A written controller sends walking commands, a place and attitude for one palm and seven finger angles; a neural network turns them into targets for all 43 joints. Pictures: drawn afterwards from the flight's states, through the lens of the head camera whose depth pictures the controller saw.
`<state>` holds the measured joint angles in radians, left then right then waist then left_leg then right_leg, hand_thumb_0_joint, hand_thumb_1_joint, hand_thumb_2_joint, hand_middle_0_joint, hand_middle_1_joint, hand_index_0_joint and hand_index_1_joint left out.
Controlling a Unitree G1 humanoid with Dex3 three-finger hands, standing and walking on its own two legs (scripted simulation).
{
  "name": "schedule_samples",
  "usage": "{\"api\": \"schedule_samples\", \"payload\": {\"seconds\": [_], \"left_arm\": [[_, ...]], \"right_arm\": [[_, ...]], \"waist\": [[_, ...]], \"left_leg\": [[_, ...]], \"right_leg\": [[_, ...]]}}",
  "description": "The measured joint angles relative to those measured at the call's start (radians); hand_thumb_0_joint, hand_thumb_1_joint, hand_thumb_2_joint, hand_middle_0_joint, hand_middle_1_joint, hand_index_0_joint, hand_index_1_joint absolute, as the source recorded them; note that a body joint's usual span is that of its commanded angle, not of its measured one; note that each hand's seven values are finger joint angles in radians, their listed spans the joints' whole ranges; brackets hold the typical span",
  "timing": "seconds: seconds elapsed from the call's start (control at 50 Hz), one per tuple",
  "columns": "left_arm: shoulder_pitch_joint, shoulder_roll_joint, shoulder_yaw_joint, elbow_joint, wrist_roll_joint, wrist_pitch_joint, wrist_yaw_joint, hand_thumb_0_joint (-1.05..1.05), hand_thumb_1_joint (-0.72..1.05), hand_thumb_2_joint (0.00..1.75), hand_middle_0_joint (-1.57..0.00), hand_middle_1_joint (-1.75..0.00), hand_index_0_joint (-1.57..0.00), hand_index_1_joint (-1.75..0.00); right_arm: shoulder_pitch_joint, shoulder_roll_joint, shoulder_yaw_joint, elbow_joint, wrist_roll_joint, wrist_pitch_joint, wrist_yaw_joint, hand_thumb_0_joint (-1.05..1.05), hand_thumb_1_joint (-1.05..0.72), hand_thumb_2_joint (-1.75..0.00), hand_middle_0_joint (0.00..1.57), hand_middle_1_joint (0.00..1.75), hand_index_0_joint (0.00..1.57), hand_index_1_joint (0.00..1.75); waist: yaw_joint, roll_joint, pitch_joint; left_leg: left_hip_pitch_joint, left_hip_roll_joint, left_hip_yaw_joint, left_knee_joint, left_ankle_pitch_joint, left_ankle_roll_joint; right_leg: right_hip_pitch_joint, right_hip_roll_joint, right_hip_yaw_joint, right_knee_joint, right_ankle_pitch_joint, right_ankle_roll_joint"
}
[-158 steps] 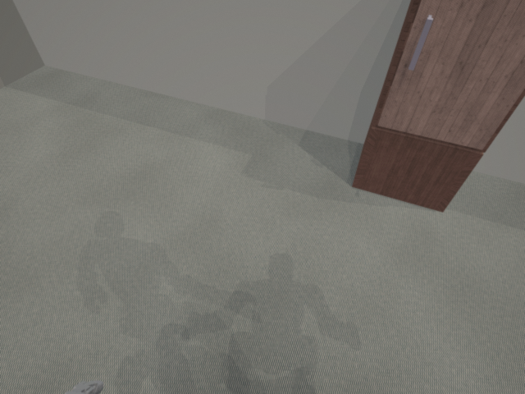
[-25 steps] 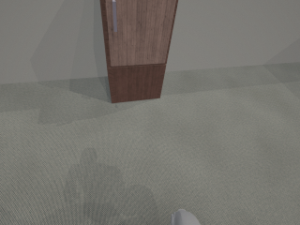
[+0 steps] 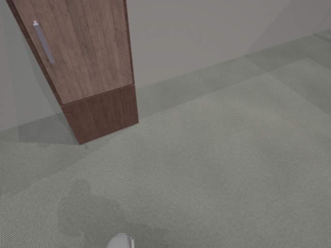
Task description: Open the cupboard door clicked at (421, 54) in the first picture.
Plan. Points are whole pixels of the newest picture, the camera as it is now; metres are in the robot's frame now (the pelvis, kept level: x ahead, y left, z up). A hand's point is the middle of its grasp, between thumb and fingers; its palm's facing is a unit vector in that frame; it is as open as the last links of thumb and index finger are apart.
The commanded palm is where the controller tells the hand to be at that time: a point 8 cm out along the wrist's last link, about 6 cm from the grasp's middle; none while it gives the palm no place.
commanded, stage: walk to a spot facing it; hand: left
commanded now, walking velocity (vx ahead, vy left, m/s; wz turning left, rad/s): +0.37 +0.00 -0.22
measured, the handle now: (44, 42) +0.89 +0.55 +0.03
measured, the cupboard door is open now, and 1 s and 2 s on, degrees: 0 0 0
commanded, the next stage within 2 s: turn to face it in 0.46 s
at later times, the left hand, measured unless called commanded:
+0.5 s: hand (97, 208) +0.26 +0.21 -0.17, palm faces -0.17 -0.98 -0.14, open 7.4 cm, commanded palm none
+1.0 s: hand (130, 160) +0.43 +0.13 -0.16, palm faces -0.14 -0.98 -0.14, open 7.4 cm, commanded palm none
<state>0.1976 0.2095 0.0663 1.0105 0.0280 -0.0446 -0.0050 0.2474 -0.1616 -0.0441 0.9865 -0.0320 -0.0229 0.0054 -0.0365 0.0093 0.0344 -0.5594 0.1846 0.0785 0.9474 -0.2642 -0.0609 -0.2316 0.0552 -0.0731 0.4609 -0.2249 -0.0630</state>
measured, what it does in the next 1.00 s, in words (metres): walks ahead: left foot, then right foot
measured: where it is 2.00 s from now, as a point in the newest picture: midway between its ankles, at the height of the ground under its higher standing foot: outside the picture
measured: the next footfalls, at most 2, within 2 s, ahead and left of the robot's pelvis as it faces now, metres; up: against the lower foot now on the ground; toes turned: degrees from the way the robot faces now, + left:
left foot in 0.14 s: +0.19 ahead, +0.15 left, +0.00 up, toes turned +7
right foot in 0.64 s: +0.34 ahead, -0.13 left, +0.00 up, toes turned -26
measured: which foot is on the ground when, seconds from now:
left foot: up 0.00-0.12, down 0.14-0.64, up 0.66-1.00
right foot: down 0.00-0.14, up 0.16-0.62, down 0.64-1.00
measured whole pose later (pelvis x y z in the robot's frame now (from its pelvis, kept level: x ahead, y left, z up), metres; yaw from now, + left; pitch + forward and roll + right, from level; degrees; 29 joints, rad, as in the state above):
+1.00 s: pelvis +0.27 +0.00 -0.01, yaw -7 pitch -1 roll -1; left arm 0.08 0.13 0.04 0.95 0.03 0.01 0.02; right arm 0.26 -0.16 -0.05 1.00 -0.02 0.05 0.01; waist -0.04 -0.01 0.04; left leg -0.41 0.11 0.13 0.87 -0.43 -0.05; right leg -0.29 -0.12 -0.31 0.56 -0.24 -0.03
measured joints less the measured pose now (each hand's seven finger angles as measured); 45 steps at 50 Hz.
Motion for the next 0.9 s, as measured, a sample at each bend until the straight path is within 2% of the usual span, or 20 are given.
{"api": "schedule_samples", "payload": {"seconds": [0.06,0.12,0.14,0.16,0.2,0.26,0.32,0.4,0.48,0.54,0.62,0.64,0.66,0.68,0.72,0.76,0.82,0.9], "left_arm": [[0.044,0.009,-0.002,0.015,0.002,0.000,-0.005,-0.01,0.94,0.90,-0.20,-0.30,-0.20,-0.30],[0.094,0.012,-0.001,0.027,0.001,0.004,-0.006,-0.01,0.93,0.90,-0.20,-0.30,-0.20,-0.30],[0.114,0.012,0.000,0.030,-0.001,0.007,-0.006,0.00,0.93,0.90,-0.20,-0.30,-0.20,-0.30],[0.128,0.015,0.004,0.034,-0.004,0.013,-0.007,0.00,0.92,0.90,-0.20,-0.30,-0.20,-0.30],[0.145,0.013,0.009,0.052,-0.002,0.028,-0.007,0.00,0.92,0.90,-0.20,-0.30,-0.20,-0.30],[0.146,0.007,0.018,0.066,0.006,0.045,-0.019,0.00,0.92,0.90,-0.20,-0.30,-0.19,-0.30],[0.138,-0.003,0.027,0.050,0.011,0.054,-0.026,0.01,0.92,0.90,-0.20,-0.30,-0.19,-0.30],[0.111,-0.015,0.035,0.024,0.013,0.068,-0.030,0.01,0.92,0.90,-0.20,-0.30,-0.19,-0.30],[0.061,-0.024,0.034,0.009,0.010,0.081,-0.034,0.00,0.92,0.90,-0.20,-0.30,-0.19,-0.30],[0.013,-0.028,0.030,-0.004,0.008,0.084,-0.035,0.00,0.92,0.90,-0.20,-0.30,-0.19,-0.30],[-0.048,-0.026,0.020,-0.027,0.010,0.063,-0.030,0.00,0.91,0.90,-0.20,-0.30,-0.19,-0.30],[-0.056,-0.020,0.014,-0.034,0.012,0.047,-0.026,0.00,0.91,0.90,-0.20,-0.30,-0.19,-0.30],[-0.069,-0.018,0.011,-0.037,0.013,0.027,-0.018,0.00,0.91,0.90,-0.20,-0.30,-0.19,-0.30],[-0.087,-0.023,0.005,-0.037,0.008,0.010,-0.009,0.00,0.91,0.90,-0.20,-0.30,-0.19,-0.30],[-0.110,-0.034,-0.010,-0.036,0.000,-0.003,0.004,0.00,0.91,0.90,-0.20,-0.30,-0.19,-0.30],[-0.123,-0.046,-0.022,-0.031,-0.003,0.002,0.016,0.00,0.91,0.90,-0.20,-0.30,-0.19,-0.30],[-0.134,-0.065,-0.034,-0.026,-0.002,0.020,0.027,0.00,0.91,0.90,-0.20,-0.30,-0.20,-0.30],[-0.138,-0.086,-0.041,-0.038,-0.001,0.038,0.028,0.00,0.91,0.90,-0.20,-0.30,-0.20,-0.30]], "right_arm": [[-0.039,0.002,0.001,-0.013,0.001,-0.006,0.011,0.00,-0.91,-0.90,0.20,0.30,0.20,0.30],[-0.059,-0.001,0.003,-0.021,0.003,-0.019,0.016,0.00,-0.91,-0.90,0.20,0.30,0.20,0.30],[-0.061,-0.003,0.004,-0.025,0.003,-0.027,0.015,0.00,-0.91,-0.90,0.20,0.30,0.20,0.30],[-0.069,0.001,0.005,-0.025,0.000,-0.036,0.012,0.00,-0.91,-0.90,0.20,0.30,0.20,0.30],[-0.073,0.006,0.012,-0.031,-0.006,-0.049,0.006,0.00,-0.91,-0.90,0.20,0.30,0.20,0.30],[-0.041,0.020,0.018,-0.025,-0.002,-0.054,-0.007,0.00,-0.91,-0.90,0.20,0.30,0.20,0.30],[-0.005,0.014,-0.002,-0.006,0.008,-0.060,-0.031,-0.01,-0.94,-0.90,0.20,0.30,0.20,0.30],[0.050,0.006,0.000,0.035,0.011,-0.054,-0.035,-0.01,-0.94,-0.90,0.20,0.30,0.20,0.30],[0.094,0.015,0.002,0.068,0.009,-0.039,-0.033,-0.01,-0.93,-0.90,0.20,0.30,0.20,0.30],[0.116,0.022,-0.001,0.082,0.005,-0.026,-0.030,0.00,-0.92,-0.90,0.20,0.30,0.20,0.30],[0.149,0.024,-0.007,0.093,0.005,-0.009,-0.028,0.00,-0.91,-0.90,0.20,0.30,0.20,0.30],[0.165,0.027,-0.006,0.099,0.009,-0.006,-0.026,0.00,-0.91,-0.90,0.20,0.30,0.20,0.30],[0.170,0.028,-0.005,0.108,0.015,0.000,-0.023,0.00,-0.91,-0.90,0.20,0.30,0.20,0.30],[0.159,0.023,-0.003,0.116,0.021,0.011,-0.024,0.00,-0.91,-0.90,0.20,0.30,0.20,0.30],[0.132,0.018,0.000,0.121,0.026,0.031,-0.029,0.00,-0.91,-0.90,0.20,0.30,0.20,0.30],[0.108,0.018,0.002,0.116,0.023,0.042,-0.031,0.00,-0.91,-0.90,0.20,0.30,0.20,0.30],[0.075,0.022,0.005,0.089,0.019,0.055,-0.027,0.00,-0.91,-0.90,0.20,0.30,0.20,0.30],[0.040,0.025,0.003,0.050,0.016,0.066,-0.013,0.00,-0.91,-0.90,0.20,0.30,0.20,0.30]], "waist": [[0.030,0.000,-0.021],[0.055,-0.003,-0.036],[0.062,-0.005,-0.040],[0.066,-0.021,-0.037],[0.069,-0.034,-0.031],[0.063,-0.041,-0.026],[0.066,-0.048,-0.022],[0.066,-0.052,-0.014],[0.050,-0.046,0.013],[0.027,-0.037,0.042],[-0.006,-0.012,0.071],[-0.012,-0.014,0.068],[-0.009,-0.013,0.065],[-0.010,0.003,0.075],[-0.018,0.021,0.081],[-0.023,0.027,0.069],[-0.032,0.025,0.040],[-0.028,0.010,0.015]], "left_leg": [[0.045,-0.023,0.007,-0.157,0.017,0.005],[0.137,-0.055,0.028,-0.303,0.030,0.011],[0.175,-0.067,0.036,-0.352,0.044,0.025],[0.188,-0.078,0.053,-0.346,0.059,0.053],[0.213,-0.082,0.090,-0.315,0.018,0.088],[0.289,-0.086,0.131,-0.377,-0.004,0.096],[0.366,-0.094,0.175,-0.466,0.005,0.092],[0.443,-0.096,0.223,-0.539,-0.005,0.086],[0.502,-0.081,0.264,-0.555,-0.041,0.066],[0.533,-0.061,0.298,-0.528,-0.087,0.043],[0.544,-0.014,0.328,-0.413,-0.185,0.002],[0.526,-0.001,0.319,-0.340,-0.214,-0.003],[0.477,0.008,0.279,-0.222,-0.233,0.004],[0.417,0.005,0.200,-0.090,-0.265,0.010],[0.310,-0.032,0.063,0.108,-0.297,0.016],[0.234,-0.056,0.002,0.194,-0.270,0.018],[0.156,-0.066,-0.016,0.169,-0.224,0.014],[0.113,-0.070,0.014,0.082,-0.184,0.009]], "right_leg": [[0.046,-0.002,0.017,-0.008,-0.033,0.017],[0.084,-0.011,0.032,0.019,-0.090,0.041],[0.086,-0.015,0.041,0.051,-0.120,0.049],[0.069,-0.028,0.058,0.117,-0.154,0.041],[-0.018,-0.041,0.071,0.359,-0.226,0.030],[-0.162,-0.070,0.052,0.640,-0.154,0.032],[-0.274,-0.108,0.045,0.723,-0.050,0.052],[-0.370,-0.146,0.034,0.711,0.030,0.081],[-0.383,-0.163,-0.006,0.559,0.047,0.097],[-0.350,-0.152,-0.039,0.401,0.033,0.090],[-0.257,-0.110,-0.077,0.226,0.036,0.056],[-0.212,-0.107,-0.083,0.167,0.095,0.044],[-0.207,-0.103,-0.084,0.173,0.061,0.009],[-0.214,-0.095,-0.089,0.209,0.022,-0.010],[-0.196,-0.092,-0.102,0.227,-0.020,-0.020],[-0.157,-0.093,-0.116,0.189,-0.015,-0.005],[-0.109,-0.103,-0.142,0.121,0.003,-0.004],[-0.067,-0.131,-0.185,0.075,0.012,0.009]]}}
